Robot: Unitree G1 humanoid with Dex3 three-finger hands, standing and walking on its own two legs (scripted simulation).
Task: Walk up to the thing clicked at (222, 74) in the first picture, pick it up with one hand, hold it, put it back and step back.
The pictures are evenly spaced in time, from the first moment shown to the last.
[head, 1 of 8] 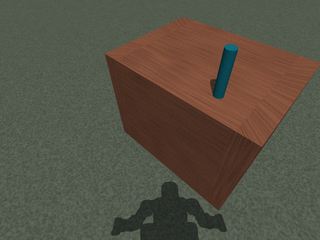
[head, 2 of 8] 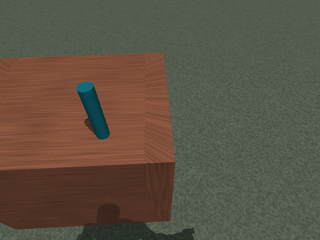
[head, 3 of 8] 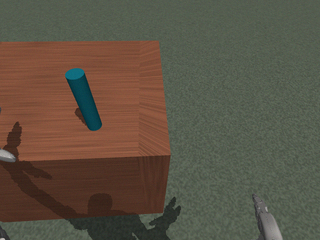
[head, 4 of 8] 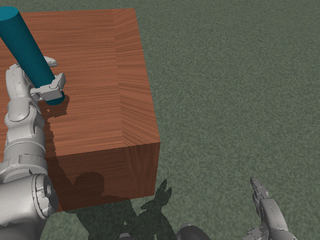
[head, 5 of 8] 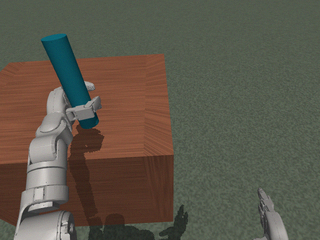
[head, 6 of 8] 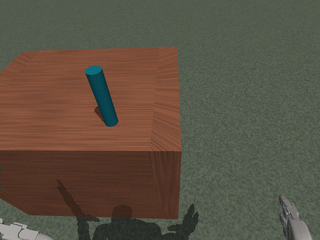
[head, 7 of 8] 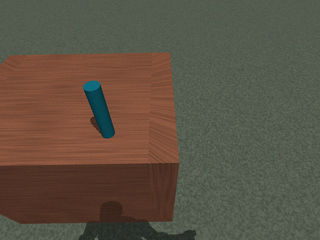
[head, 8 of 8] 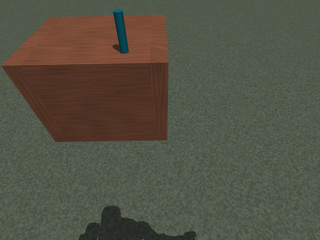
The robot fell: no
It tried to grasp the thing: yes
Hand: left
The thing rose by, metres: 0.28
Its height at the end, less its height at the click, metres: +0.00
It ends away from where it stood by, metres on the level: 0.00
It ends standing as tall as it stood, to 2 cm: yes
